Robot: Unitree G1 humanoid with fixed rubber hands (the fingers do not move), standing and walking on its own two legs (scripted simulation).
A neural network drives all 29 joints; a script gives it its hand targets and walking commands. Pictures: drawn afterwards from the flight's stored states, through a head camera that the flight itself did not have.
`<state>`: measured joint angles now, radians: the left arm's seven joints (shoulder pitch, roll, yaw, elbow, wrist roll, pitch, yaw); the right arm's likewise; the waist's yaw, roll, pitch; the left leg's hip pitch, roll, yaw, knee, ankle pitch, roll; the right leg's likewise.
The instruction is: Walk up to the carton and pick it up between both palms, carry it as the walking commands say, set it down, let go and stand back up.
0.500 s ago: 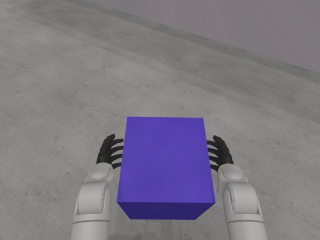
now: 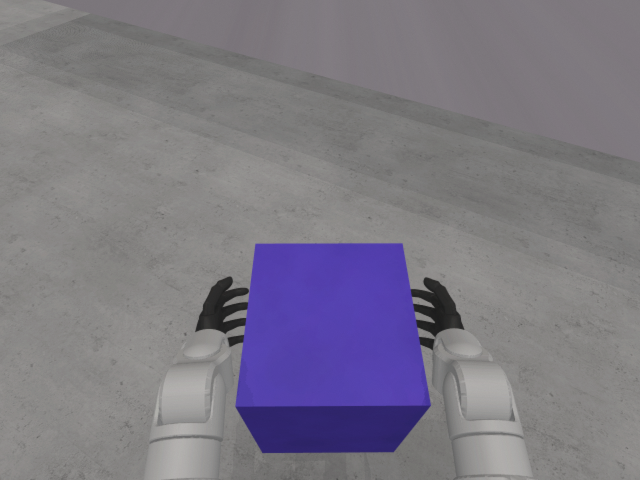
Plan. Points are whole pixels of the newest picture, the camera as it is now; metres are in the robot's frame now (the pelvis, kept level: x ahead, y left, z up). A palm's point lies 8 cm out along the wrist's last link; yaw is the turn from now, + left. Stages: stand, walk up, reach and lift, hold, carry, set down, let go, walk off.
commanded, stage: carry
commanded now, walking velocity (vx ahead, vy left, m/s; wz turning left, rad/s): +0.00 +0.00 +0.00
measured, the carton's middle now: (328, 354) +0.31 +0.01 -0.05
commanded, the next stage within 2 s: none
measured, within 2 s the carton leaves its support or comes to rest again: neither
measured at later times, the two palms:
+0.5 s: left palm (213, 221) +0.47 +0.19 +0.05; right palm (400, 239) +0.45 -0.10 +0.03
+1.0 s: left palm (215, 163) +0.61 +0.22 +0.04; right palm (375, 176) +0.61 -0.07 +0.03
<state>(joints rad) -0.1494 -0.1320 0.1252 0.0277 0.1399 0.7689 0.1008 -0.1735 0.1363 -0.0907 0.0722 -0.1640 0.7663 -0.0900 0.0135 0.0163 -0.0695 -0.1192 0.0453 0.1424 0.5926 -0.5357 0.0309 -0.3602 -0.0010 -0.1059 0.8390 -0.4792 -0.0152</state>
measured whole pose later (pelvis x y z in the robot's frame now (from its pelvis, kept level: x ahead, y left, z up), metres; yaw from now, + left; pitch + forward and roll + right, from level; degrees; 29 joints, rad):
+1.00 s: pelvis +0.33 +0.07 +0.00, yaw +2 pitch +4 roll +1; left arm -0.20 -0.14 0.13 0.08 0.16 0.74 0.08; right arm -0.15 0.13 -0.09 0.05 -0.17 0.75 -0.12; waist -0.01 0.01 -0.05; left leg -0.28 0.01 0.12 0.71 -0.46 0.01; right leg -0.18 -0.04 -0.10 0.59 -0.47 -0.01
